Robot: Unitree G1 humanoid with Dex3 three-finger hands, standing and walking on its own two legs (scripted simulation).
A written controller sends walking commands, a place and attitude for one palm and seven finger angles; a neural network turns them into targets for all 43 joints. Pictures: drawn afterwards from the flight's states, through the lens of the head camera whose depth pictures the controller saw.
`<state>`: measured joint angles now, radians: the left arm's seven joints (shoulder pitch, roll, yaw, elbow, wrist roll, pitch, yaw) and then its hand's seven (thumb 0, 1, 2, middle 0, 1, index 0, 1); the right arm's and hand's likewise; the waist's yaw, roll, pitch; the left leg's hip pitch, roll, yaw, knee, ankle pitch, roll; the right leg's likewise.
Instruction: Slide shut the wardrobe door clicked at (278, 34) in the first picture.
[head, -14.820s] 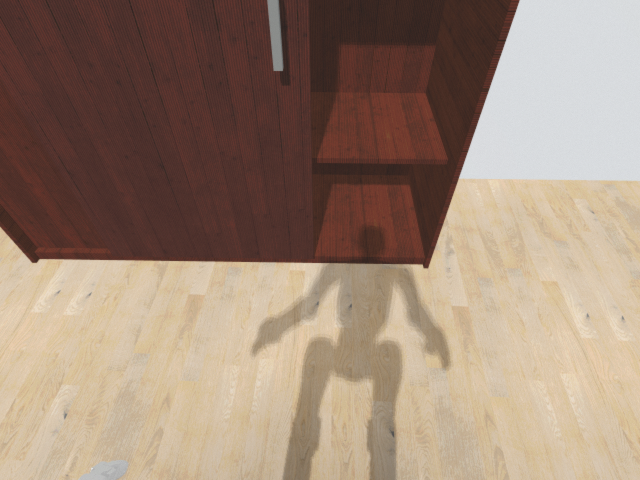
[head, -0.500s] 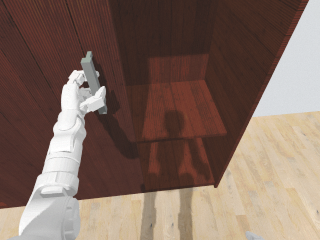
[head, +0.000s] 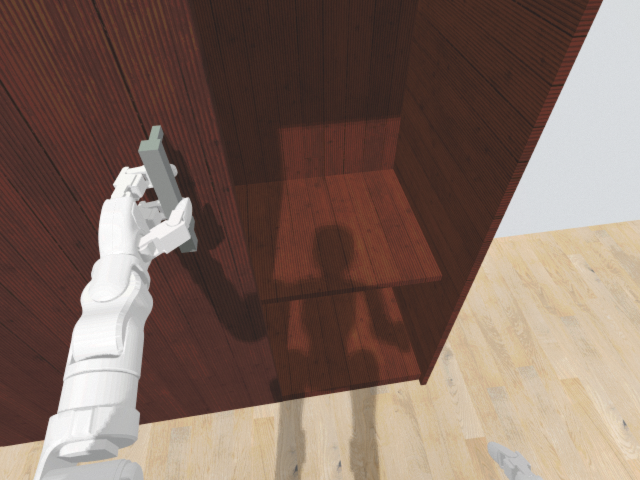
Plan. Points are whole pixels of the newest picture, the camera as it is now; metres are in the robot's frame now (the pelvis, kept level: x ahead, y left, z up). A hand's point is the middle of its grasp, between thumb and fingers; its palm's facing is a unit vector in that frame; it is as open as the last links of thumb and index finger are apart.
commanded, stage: tug the door sideways, standing still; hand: left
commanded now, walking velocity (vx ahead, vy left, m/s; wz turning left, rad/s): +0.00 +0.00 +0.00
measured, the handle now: (173, 192) +0.45 +0.20 +0.14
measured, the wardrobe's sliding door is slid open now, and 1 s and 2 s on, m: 0.44 0.39 0.27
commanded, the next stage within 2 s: step sideways, sliding the door along in 0.60 s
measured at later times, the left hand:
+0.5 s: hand (195, 215) +0.40 +0.16 +0.15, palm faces +0.26 -0.97 -0.02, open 5.9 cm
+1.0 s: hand (223, 214) +0.40 +0.13 +0.14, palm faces +0.16 -0.97 -0.16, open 6.2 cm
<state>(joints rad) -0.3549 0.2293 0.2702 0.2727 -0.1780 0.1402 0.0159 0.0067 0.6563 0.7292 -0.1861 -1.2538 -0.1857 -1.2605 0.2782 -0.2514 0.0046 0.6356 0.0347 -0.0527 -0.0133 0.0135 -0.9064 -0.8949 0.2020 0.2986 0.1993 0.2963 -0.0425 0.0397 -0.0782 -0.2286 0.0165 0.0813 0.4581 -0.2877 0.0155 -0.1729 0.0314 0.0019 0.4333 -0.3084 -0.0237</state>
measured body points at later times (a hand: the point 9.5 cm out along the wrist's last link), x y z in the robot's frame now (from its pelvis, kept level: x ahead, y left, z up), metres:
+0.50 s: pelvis -0.02 +0.01 -0.01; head +0.00 -0.01 +0.44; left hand +0.38 +0.21 +0.15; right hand +0.12 -0.21 -0.13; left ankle -0.04 +0.11 -0.74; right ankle -0.07 -0.11 -0.74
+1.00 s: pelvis -0.05 -0.02 -0.02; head -0.01 -0.05 +0.43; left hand +0.39 +0.18 +0.15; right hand +0.05 -0.26 -0.16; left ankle -0.04 +0.10 -0.74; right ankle -0.07 -0.11 -0.74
